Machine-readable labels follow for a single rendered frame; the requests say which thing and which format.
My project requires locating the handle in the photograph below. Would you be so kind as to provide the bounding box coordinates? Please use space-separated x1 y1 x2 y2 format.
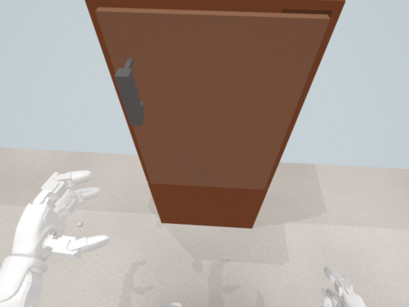
114 58 144 126

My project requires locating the robot left forearm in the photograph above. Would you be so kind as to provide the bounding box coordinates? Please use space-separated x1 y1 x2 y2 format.
0 254 47 307

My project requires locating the robot right hand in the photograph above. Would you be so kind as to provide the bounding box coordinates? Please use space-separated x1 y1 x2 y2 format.
323 266 366 307

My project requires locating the cupboard door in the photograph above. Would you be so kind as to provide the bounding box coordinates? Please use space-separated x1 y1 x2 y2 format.
95 7 330 190

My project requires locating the robot left hand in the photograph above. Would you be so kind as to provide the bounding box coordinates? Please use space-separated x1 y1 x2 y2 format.
12 170 111 261

